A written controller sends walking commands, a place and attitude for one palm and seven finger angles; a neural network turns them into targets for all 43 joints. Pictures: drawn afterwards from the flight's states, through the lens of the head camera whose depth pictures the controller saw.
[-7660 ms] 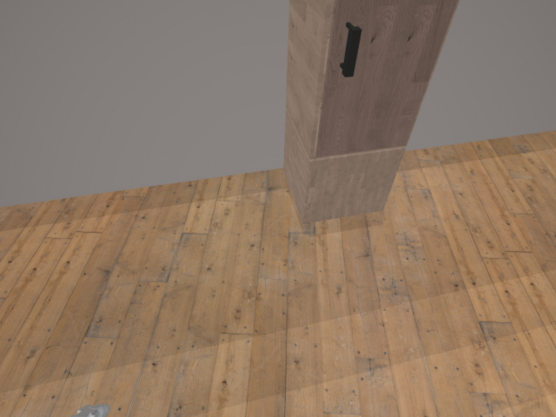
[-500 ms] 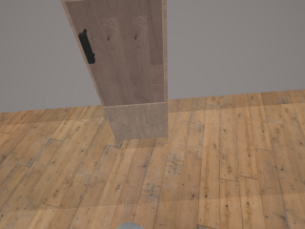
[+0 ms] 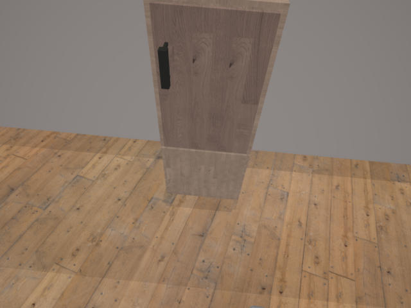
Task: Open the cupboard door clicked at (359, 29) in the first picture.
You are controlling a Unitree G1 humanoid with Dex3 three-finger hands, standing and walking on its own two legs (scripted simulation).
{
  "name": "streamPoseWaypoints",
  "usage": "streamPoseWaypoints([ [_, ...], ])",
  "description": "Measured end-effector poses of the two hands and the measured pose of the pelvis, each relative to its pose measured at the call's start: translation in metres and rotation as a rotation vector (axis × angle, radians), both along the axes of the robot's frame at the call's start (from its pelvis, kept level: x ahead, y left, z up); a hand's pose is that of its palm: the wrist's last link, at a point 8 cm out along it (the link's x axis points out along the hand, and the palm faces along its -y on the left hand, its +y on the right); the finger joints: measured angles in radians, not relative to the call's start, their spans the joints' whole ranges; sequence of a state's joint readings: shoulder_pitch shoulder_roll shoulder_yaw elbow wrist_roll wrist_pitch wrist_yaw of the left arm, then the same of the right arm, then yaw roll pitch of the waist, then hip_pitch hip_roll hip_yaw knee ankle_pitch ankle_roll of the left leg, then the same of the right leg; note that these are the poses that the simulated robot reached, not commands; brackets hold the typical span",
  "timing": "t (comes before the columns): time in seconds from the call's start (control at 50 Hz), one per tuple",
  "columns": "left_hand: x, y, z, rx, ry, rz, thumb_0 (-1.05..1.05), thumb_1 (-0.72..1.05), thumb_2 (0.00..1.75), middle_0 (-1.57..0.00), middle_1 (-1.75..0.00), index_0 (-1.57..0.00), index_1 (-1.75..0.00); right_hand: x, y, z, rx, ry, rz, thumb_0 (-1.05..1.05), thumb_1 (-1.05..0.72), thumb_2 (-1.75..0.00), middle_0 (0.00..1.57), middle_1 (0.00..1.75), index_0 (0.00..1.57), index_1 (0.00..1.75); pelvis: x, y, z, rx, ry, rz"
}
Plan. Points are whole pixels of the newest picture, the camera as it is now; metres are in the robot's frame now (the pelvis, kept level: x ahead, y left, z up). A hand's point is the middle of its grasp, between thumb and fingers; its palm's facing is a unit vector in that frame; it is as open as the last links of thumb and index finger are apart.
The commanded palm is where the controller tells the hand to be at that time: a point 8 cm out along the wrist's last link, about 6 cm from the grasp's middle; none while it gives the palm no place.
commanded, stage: take the last steps up to it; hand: left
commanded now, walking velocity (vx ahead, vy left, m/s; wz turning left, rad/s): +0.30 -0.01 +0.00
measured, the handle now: (165, 65) +0.81 +0.19 +0.07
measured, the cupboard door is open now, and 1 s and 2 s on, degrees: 0 0 0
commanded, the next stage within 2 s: come to a stop and stand still in 0.56 s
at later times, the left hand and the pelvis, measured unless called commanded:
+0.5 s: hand (144, 296) +0.18 +0.15 -0.17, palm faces +0.07 -0.98 -0.20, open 7.2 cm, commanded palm none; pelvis +0.16 -0.04 +0.00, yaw +2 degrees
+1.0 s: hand (147, 235) +0.33 +0.18 -0.18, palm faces +0.04 -0.98 -0.22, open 7.4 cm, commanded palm none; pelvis +0.28 -0.02 +0.00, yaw +0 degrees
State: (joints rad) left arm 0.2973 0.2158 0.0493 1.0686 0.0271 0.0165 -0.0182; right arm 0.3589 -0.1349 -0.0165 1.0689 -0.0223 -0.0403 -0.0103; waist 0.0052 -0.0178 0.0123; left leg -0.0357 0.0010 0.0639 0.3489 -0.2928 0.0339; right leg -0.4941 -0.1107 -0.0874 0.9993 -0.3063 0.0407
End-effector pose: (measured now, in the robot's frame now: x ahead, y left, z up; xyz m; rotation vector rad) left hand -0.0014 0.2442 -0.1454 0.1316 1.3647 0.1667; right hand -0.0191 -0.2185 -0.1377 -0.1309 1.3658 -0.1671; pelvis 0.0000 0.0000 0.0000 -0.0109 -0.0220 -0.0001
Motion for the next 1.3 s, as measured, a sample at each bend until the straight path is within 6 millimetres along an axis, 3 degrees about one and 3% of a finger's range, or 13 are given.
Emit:
streamPoseWaypoints([
  [0.16, 0.119, -0.032, 0.002, 0.000, -0.125, -0.084, 0.01, 0.91, 0.90, -0.20, -0.30, -0.20, -0.30, -0.024, 0.001, -0.015, 0.059, 0.181, -0.100, 0.01, -0.91, -0.90, 0.20, 0.30, 0.20, 0.30, 0.051, -0.018, -0.009, 0.020, 0.003, -0.010],
  [0.22, 0.166, -0.049, -0.004, 0.008, -0.201, -0.108, 0.01, 0.91, 0.90, -0.20, -0.30, -0.20, -0.30, -0.018, -0.011, -0.027, 0.074, 0.238, -0.117, 0.01, -0.91, -0.90, 0.20, 0.30, 0.20, 0.30, 0.076, -0.033, -0.022, 0.023, 0.003, -0.007],
  [0.26, 0.184, -0.058, -0.004, 0.008, -0.247, -0.096, 0.01, 0.91, 0.90, -0.20, -0.30, -0.20, -0.30, -0.003, -0.021, -0.031, 0.075, 0.255, -0.106, 0.01, -0.91, -0.90, 0.20, 0.30, 0.20, 0.30, 0.087, -0.039, -0.026, 0.013, -0.005, 0.007],
  [0.32, 0.188, -0.067, 0.000, 0.002, -0.246, -0.055, 0.00, 0.91, 0.90, -0.20, -0.30, -0.20, -0.30, 0.041, -0.039, -0.028, 0.053, 0.208, -0.072, 0.01, -0.91, -0.90, 0.20, 0.30, 0.20, 0.30, 0.105, -0.043, -0.019, 0.006, -0.010, 0.019],
  [0.4, 0.186, -0.056, 0.008, 0.040, -0.199, 0.000, -0.02, 0.95, 0.90, -0.20, -0.30, -0.21, -0.30, 0.123, -0.056, -0.017, 0.016, 0.058, -0.025, 0.01, -0.91, -0.90, 0.20, 0.30, 0.20, 0.30, 0.131, -0.044, -0.008, 0.001, 0.001, 0.028],
  [0.46, 0.180, -0.051, 0.006, 0.034, -0.130, 0.004, -0.01, 0.95, 0.90, -0.20, -0.30, -0.20, -0.30, 0.185, -0.058, -0.008, 0.001, -0.055, 0.004, 0.01, -0.91, -0.90, 0.19, 0.30, 0.19, 0.29, 0.150, -0.041, -0.004, -0.002, 0.008, 0.028],
  [0.58, 0.171, -0.039, -0.009, -0.019, -0.005, 0.054, 0.00, 0.92, 0.90, -0.20, -0.30, -0.20, -0.30, 0.288, -0.036, 0.003, -0.016, -0.197, 0.087, 0.00, -0.91, -0.90, 0.19, 0.30, 0.19, 0.29, 0.193, -0.021, -0.007, -0.021, 0.008, 0.028],
  [0.66, 0.175, -0.027, -0.026, -0.051, 0.079, 0.080, 0.00, 0.91, 0.90, -0.20, -0.30, -0.20, -0.30, 0.332, -0.013, 0.000, -0.033, -0.243, 0.119, 0.00, -0.91, -0.90, 0.19, 0.30, 0.19, 0.29, 0.223, -0.002, -0.018, -0.015, 0.005, 0.022],
  [0.72, 0.195, -0.020, -0.022, -0.052, 0.105, 0.066, 0.01, 0.91, 0.90, -0.20, -0.30, -0.20, -0.30, 0.339, 0.001, 0.002, -0.030, -0.222, 0.102, 0.00, -0.91, -0.90, 0.20, 0.30, 0.20, 0.30, 0.240, 0.005, -0.013, -0.009, 0.008, 0.012],
  [0.86, 0.265, -0.015, -0.011, -0.033, 0.040, 0.030, 0.01, 0.91, 0.90, -0.20, -0.30, -0.20, -0.30, 0.342, -0.004, 0.006, -0.064, -0.112, 0.051, -0.01, -0.95, -0.90, 0.20, 0.30, 0.20, 0.30, 0.268, 0.007, -0.002, 0.001, 0.013, 0.014],
  [1.06, 0.345, -0.029, 0.004, 0.069, -0.096, -0.027, 0.00, 0.91, 0.90, -0.20, -0.30, -0.20, -0.30, 0.335, -0.043, -0.019, -0.014, -0.023, -0.005, 0.00, -0.92, -0.90, 0.20, 0.30, 0.20, 0.30, 0.280, -0.031, -0.010, 0.014, 0.007, 0.002],
  [1.14, 0.354, -0.044, 0.008, 0.113, -0.137, -0.059, 0.00, 0.91, 0.90, -0.20, -0.30, -0.20, -0.30, 0.338, -0.066, -0.036, 0.014, -0.029, -0.024, 0.00, -0.91, -0.90, 0.20, 0.30, 0.20, 0.30, 0.281, -0.049, -0.019, 0.031, 0.008, 0.003],
  [1.3, 0.335, -0.063, 0.026, 0.118, -0.139, -0.033, 0.00, 0.90, 0.90, -0.20, -0.30, -0.20, -0.30, 0.343, -0.085, -0.028, 0.023, -0.041, 0.022, 0.01, -0.91, -0.90, 0.20, 0.30, 0.20, 0.30, 0.269, -0.058, -0.006, 0.063, 0.020, 0.017],
])
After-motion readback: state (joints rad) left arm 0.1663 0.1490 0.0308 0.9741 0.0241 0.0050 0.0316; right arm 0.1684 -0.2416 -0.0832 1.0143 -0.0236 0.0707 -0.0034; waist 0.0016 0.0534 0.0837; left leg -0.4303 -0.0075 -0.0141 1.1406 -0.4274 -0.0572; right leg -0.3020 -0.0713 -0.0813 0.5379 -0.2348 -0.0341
